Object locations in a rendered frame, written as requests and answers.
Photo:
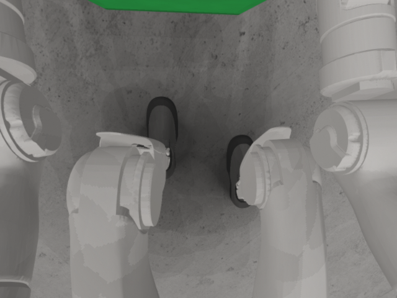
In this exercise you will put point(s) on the robot right shin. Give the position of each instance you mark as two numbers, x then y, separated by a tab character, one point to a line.
275	134

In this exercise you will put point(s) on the robot right upper arm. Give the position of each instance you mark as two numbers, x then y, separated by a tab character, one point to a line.
357	142

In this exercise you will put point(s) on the robot left upper arm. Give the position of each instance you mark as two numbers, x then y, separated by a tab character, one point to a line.
29	132

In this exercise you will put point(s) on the left robot forearm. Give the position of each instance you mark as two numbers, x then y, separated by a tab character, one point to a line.
16	57

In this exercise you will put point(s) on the right robot forearm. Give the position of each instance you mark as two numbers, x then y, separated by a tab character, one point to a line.
359	49

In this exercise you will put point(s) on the left robot thigh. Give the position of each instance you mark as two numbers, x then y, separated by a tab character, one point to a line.
121	193

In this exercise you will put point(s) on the carton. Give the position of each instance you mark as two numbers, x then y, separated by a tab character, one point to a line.
228	7

